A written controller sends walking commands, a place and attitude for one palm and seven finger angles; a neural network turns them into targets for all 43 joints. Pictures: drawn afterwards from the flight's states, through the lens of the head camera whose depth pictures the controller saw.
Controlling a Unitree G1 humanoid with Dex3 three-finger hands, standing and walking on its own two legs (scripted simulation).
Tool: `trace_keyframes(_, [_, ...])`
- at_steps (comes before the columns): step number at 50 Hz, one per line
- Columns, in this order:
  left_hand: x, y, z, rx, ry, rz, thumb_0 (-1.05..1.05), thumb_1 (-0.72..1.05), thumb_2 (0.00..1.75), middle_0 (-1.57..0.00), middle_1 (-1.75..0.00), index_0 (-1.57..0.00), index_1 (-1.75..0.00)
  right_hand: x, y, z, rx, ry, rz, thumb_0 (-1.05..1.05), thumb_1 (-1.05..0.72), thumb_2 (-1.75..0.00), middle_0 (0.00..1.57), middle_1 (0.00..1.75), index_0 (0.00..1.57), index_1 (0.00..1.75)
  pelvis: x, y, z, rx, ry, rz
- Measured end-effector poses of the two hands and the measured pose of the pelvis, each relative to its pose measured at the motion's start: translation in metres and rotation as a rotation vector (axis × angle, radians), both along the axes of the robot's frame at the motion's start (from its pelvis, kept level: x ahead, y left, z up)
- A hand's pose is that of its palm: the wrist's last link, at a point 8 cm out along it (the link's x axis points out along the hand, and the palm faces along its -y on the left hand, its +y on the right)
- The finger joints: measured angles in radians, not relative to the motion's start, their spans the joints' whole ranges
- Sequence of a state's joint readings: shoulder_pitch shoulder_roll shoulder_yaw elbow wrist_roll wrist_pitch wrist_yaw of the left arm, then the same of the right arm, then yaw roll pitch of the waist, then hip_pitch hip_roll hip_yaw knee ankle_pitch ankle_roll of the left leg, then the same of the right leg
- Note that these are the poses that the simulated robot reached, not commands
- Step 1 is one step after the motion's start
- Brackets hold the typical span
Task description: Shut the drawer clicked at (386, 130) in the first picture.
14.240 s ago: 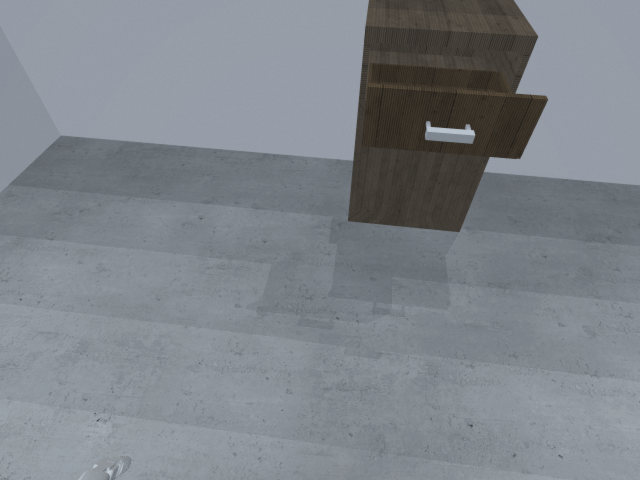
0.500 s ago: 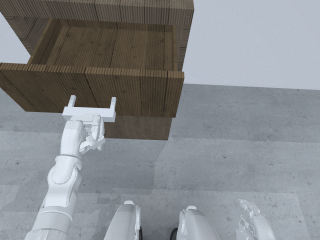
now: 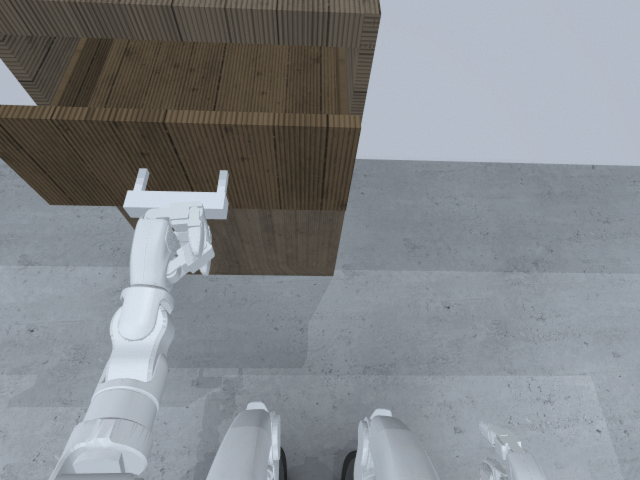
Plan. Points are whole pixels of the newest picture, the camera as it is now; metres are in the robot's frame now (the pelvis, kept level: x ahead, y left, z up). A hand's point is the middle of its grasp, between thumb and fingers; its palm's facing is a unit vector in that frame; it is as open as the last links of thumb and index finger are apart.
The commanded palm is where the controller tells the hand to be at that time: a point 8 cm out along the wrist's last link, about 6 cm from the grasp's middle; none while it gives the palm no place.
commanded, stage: push the drawer shut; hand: left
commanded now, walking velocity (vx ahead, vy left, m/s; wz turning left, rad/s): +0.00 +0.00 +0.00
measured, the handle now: (180, 190) +0.47 +0.19 +0.03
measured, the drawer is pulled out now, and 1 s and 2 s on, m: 0.14 0.00 0.00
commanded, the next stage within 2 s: pull the fist back off the drawer in 1.52 s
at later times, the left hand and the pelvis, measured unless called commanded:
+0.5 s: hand (216, 194) +0.46 +0.15 +0.02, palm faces +0.00 -1.00 -0.07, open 3.0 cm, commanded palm +0.45 +0.19 +0.03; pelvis -0.01 -0.01 -0.01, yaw -1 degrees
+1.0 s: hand (218, 157) +0.52 +0.15 +0.03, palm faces +0.00 -1.00 -0.05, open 3.0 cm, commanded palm +0.51 +0.19 +0.03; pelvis -0.01 +0.00 -0.02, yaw -2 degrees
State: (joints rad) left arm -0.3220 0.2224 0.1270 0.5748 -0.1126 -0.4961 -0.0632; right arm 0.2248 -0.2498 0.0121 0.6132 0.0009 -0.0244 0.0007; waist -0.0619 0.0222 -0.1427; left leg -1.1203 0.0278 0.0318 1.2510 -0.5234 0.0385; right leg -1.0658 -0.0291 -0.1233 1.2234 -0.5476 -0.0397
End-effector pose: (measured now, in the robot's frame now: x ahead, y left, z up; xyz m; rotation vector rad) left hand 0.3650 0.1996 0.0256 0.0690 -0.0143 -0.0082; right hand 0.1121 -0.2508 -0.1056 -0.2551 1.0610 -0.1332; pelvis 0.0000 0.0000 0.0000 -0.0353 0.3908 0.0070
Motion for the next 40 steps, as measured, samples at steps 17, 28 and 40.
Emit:
trace_keyframes(17, [0.049,0.0,0.002,0.007,0.014,0.011,-0.01,0.81,0.94,-1.4,-1.6,-1.4,-1.6,-0.036,-0.016,-0.009,-0.025,0.073,-0.047,0.01,-0.91,-0.9,0.2,0.29,0.2,0.3,-0.01,-0.01,-0.006,-0.002,0.023,-0.001])
trace_keyframes(28, [0.086,0.0,0.002,0.004,0.014,0.011,-0.01,0.82,0.94,-1.4,-1.6,-1.4,-1.6,-0.081,-0.022,-0.014,-0.033,0.19,-0.102,0.0,-0.91,-0.9,0.2,0.29,0.2,0.3,-0.012,-0.01,-0.012,-0.005,0.052,-0.014])
trace_keyframes(40, [0.12,0.003,0.003,-0.006,0.025,0.001,-0.01,0.81,0.92,-1.4,-1.6,-1.4,-1.6,-0.109,-0.014,-0.013,-0.032,0.282,-0.147,0.0,-0.91,-0.9,0.2,0.29,0.2,0.3,-0.008,-0.005,-0.014,-0.014,0.086,-0.026])
